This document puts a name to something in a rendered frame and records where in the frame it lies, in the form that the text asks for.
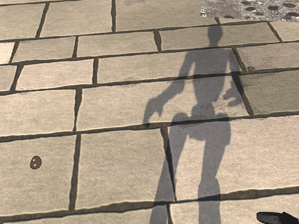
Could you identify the robot right hand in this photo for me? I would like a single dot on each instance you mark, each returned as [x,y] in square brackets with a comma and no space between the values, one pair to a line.
[276,218]

